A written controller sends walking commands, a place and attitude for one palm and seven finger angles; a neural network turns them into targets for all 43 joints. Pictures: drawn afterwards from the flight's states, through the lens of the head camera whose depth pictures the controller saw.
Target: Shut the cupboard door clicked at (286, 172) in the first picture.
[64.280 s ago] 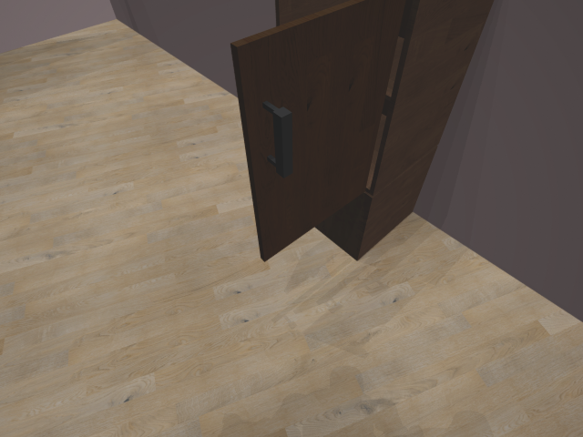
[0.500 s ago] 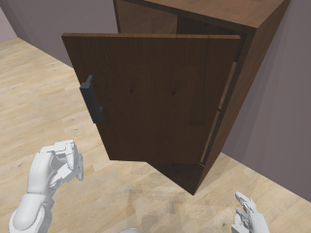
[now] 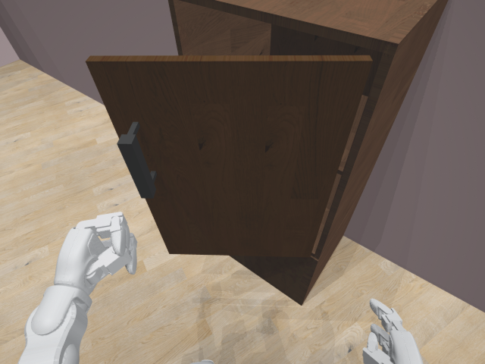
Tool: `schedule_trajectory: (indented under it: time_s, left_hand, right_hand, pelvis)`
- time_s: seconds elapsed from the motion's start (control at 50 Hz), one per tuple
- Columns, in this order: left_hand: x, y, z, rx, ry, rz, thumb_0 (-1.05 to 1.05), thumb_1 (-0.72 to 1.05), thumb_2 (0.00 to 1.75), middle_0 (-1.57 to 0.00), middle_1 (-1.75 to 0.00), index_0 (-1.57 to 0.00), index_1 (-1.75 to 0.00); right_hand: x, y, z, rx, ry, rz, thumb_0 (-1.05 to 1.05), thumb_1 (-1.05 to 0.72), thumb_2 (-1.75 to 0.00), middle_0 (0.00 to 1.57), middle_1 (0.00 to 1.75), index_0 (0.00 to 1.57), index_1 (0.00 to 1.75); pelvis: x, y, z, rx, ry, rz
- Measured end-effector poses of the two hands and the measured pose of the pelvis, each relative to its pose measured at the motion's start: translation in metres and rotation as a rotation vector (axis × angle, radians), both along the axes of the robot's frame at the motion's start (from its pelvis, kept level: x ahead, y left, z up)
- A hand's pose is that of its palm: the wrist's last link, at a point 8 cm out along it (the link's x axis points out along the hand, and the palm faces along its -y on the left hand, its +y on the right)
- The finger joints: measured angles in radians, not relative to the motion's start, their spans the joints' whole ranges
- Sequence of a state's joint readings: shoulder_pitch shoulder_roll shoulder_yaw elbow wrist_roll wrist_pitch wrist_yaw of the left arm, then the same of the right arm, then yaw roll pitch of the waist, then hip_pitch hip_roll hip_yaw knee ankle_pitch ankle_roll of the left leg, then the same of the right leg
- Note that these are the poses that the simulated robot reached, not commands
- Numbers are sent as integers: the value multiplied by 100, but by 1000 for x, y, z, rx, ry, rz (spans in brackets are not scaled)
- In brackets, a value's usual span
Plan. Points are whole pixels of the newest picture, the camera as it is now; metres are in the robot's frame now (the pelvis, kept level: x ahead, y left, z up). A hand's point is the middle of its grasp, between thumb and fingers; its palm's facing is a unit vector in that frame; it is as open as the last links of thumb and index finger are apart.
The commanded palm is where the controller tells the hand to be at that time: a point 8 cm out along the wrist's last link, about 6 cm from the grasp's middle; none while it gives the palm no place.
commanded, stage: bring the fist close to the handle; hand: left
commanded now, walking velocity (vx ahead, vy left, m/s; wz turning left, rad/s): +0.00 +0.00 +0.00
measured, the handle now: (141, 161) +0.43 +0.23 +0.10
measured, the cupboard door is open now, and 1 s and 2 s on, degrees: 35 35 23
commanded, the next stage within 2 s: push the door shut along its arc in 0.98 s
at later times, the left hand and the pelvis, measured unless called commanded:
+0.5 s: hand (143, 215) +0.31 +0.18 +0.10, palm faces +0.04 -1.00 -0.04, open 3.1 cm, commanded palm +0.28 +0.23 +0.10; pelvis -0.02 +0.01 +0.00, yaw -1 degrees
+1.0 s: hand (144, 210) +0.32 +0.19 +0.10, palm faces +0.06 -1.00 -0.04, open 3.1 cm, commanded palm +0.30 +0.24 +0.10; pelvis -0.01 +0.00 +0.00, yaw -1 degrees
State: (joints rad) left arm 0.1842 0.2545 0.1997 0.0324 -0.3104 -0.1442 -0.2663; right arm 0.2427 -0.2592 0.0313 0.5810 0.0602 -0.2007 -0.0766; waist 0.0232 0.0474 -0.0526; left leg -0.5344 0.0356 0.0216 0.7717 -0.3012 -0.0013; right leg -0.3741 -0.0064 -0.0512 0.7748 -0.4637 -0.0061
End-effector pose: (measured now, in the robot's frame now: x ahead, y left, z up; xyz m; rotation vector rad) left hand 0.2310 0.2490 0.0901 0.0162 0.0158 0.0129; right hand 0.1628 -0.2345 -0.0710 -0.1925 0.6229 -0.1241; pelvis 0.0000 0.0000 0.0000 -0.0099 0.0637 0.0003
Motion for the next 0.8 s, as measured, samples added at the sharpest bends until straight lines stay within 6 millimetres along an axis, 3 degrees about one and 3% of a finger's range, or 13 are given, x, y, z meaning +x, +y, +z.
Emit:
schedule_trajectory:
  time_s: [0.18, 0.3, 0.42, 0.62, 0.8]
  left_hand:
    - [11, 6, 12, 18, -77, 33, 2, 90, 90, -130, -150, -130, -150]
    - [27, -5, 3, 8, -26, 2, 2, 90, 90, -130, -150, -131, -150]
    - [47, -14, 10, 13, -67, 6, 2, 90, 90, -130, -150, -130, -150]
    - [65, -9, 8, 23, -21, 37, 2, 90, 90, -130, -150, -130, -150]
    - [67, -12, 10, 22, -58, 34, 2, 90, 90, -130, -150, -130, -150]
  right_hand:
    - [-11, 9, -2, 3, 28, 4, 1, -91, -90, 20, 29, 20, 30]
    - [-19, 16, -6, 6, 51, 4, 1, -91, -90, 20, 30, 20, 30]
    - [-28, 19, -9, 11, 71, -2, 1, -91, -90, 20, 30, 21, 30]
    - [-42, 9, -12, 13, 119, -28, 1, -91, -90, 20, 30, 21, 30]
    - [-43, -4, -12, -4, 140, -49, 1, -91, -90, 20, 29, 20, 30]
  pelvis:
    - [-6, 8, 0, -8, -6, 0]
    - [-12, 13, 0, -12, -6, 4]
    - [-15, 14, 1, -10, -4, -4]
    - [-15, 12, 3, -8, -7, -11]
    - [-11, 7, 3, -3, -2, -17]
